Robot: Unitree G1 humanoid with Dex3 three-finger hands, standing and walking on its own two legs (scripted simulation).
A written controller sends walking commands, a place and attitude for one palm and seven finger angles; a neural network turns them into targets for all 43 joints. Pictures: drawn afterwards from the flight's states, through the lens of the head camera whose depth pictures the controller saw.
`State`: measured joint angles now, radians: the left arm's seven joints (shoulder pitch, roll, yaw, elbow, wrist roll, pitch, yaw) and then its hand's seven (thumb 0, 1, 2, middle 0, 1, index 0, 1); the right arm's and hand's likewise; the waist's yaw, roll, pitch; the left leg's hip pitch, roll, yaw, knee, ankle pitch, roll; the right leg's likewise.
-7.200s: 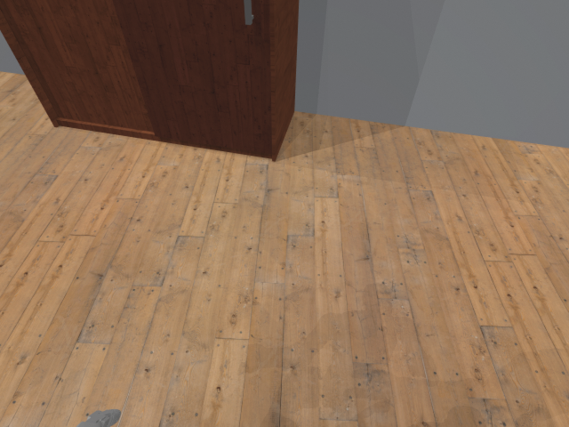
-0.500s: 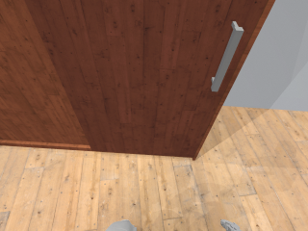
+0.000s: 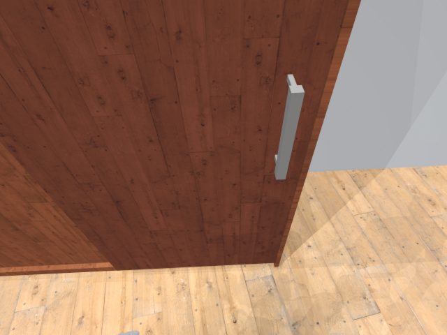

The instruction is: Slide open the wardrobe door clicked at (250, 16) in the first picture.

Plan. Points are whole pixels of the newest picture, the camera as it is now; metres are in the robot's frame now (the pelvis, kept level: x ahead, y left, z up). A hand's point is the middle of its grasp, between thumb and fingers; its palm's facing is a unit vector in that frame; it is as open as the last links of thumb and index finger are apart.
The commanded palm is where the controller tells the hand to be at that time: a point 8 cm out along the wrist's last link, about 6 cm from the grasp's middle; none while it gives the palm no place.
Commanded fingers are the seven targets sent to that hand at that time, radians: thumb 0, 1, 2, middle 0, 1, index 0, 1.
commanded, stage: come to a stop and stand still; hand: right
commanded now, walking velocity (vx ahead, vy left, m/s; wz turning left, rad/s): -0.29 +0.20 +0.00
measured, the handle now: (285, 132) +0.49 -0.12 +0.09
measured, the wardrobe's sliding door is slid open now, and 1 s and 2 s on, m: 0.00 0.00 0.00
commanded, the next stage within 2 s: look again from close up in 1.42 s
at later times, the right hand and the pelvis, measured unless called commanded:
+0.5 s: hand out of the picture +0.07 -0.13 -0.15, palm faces +0.01 +0.96 -0.28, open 7.3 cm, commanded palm none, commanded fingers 0.00 -0.90 -0.90 0.20 0.30 0.20 0.30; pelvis +0.00 +0.06 +0.00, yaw +1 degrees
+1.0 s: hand out of the picture -0.05 -0.17 -0.17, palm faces +0.07 +0.97 -0.21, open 7.3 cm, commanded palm none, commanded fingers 0.00 -0.90 -0.90 0.20 0.30 0.20 0.30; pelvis -0.04 +0.02 +0.00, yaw +0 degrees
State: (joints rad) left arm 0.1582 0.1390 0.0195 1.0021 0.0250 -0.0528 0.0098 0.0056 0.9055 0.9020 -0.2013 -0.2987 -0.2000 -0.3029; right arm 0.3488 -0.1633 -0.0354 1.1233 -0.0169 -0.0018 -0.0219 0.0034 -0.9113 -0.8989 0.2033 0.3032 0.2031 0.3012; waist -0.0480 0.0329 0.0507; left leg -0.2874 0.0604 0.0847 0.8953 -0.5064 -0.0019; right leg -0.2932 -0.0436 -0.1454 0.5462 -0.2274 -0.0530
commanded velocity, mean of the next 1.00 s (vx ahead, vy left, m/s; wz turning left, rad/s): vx -0.02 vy -0.04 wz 0.00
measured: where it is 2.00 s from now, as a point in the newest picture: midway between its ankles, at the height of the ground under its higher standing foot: outside the picture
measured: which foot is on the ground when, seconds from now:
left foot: up 0.00-0.36, down 0.38-1.00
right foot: down 0.00-0.40, up 0.42-0.80, down 0.82-1.00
